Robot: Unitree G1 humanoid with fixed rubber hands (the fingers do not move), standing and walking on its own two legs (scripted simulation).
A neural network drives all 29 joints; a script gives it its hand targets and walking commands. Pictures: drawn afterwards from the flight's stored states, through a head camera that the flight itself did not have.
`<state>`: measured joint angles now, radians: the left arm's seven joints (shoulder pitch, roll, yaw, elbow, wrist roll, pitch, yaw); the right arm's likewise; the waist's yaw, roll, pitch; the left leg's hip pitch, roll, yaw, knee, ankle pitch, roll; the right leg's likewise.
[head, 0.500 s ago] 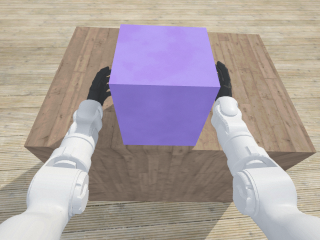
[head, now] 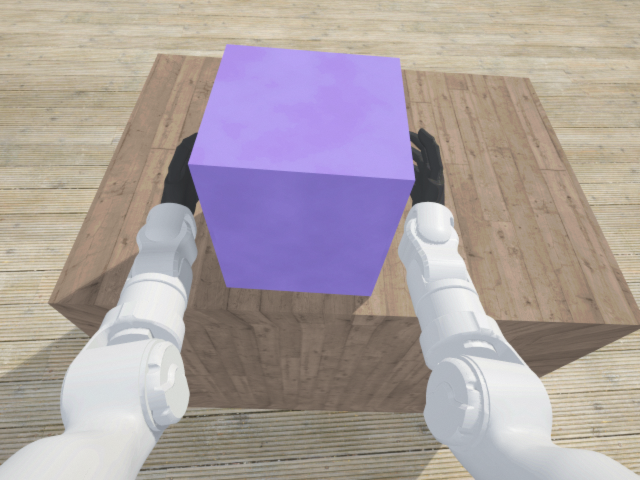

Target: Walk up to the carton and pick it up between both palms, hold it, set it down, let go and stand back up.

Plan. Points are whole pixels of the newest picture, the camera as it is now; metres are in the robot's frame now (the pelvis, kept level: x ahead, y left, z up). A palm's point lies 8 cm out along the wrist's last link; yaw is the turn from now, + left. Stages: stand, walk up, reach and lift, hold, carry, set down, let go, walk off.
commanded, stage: let go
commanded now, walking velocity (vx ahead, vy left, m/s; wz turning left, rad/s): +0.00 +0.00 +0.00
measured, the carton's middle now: (305, 182) +0.48 +0.07 +0.07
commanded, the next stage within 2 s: stand in 0.74 s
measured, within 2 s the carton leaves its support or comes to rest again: rests again in 0.94 s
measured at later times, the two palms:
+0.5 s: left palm (163, 168) +0.45 +0.24 +0.10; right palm (407, 153) +0.48 -0.06 +0.13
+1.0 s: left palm (169, 330) +0.28 +0.21 +0.00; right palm (517, 363) +0.28 -0.21 +0.00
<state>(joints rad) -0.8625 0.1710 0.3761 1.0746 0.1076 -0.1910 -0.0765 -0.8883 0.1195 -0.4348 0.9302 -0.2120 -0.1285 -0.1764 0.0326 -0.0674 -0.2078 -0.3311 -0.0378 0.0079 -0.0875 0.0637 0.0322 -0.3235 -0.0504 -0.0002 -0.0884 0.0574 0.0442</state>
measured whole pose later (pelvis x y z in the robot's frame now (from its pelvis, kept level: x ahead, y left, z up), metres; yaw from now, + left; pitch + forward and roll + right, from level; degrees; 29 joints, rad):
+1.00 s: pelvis +0.02 -0.03 -0.01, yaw -1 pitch +6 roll -1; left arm -0.11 0.19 0.10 0.78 0.01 -0.22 0.01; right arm -0.02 -0.19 0.04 0.63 0.02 -0.26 0.06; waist 0.04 0.05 -0.25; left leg -0.27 0.02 0.02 0.48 -0.32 -0.01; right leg -0.27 0.03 0.08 0.45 -0.29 0.01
